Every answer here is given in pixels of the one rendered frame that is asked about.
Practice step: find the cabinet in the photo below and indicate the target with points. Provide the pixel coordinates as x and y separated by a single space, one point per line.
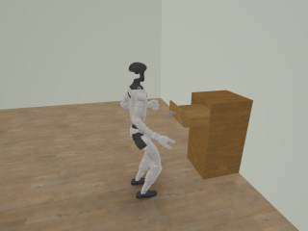
216 149

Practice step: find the left robot upper arm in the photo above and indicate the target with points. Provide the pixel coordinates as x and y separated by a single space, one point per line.
124 102

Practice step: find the drawer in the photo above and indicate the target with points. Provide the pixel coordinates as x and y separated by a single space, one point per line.
192 115

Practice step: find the robot left hand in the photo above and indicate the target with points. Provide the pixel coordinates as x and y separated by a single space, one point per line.
153 104

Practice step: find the robot right hand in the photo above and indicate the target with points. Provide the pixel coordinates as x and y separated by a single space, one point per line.
163 140

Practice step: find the right robot forearm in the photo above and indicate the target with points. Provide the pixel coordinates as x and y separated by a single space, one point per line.
143 128

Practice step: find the right robot shin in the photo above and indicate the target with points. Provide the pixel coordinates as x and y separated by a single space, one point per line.
151 176

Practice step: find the robot right foot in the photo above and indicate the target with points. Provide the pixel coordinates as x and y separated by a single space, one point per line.
147 194

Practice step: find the right robot upper arm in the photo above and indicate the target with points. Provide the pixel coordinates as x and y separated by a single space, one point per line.
140 98

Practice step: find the handle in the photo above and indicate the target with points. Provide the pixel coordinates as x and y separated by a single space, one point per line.
171 113

